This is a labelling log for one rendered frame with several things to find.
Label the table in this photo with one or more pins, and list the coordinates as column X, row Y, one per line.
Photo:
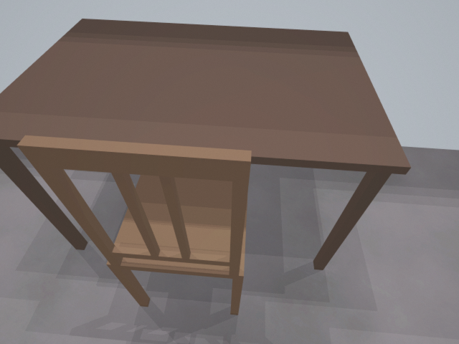
column 294, row 97

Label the chair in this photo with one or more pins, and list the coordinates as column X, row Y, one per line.
column 187, row 214

